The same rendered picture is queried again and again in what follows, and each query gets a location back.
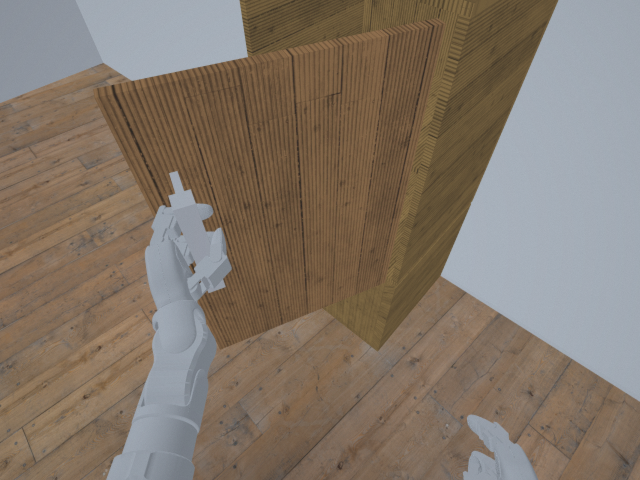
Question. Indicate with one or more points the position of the left robot forearm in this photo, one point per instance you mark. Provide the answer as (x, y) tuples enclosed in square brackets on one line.
[(162, 437)]

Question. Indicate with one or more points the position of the handle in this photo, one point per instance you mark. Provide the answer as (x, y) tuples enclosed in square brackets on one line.
[(187, 215)]

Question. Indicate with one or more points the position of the left robot hand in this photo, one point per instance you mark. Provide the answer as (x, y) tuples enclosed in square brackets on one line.
[(168, 258)]

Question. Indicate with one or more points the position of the right robot hand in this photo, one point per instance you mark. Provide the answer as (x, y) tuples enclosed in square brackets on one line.
[(511, 462)]

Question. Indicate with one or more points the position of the cupboard door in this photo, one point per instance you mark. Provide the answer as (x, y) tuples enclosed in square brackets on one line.
[(304, 154)]

